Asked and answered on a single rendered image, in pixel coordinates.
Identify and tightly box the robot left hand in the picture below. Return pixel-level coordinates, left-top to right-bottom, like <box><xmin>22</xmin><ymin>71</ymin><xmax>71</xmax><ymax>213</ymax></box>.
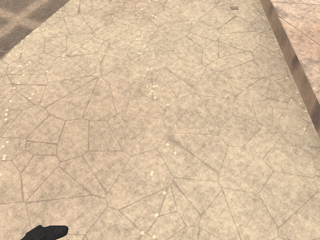
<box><xmin>21</xmin><ymin>225</ymin><xmax>69</xmax><ymax>240</ymax></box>

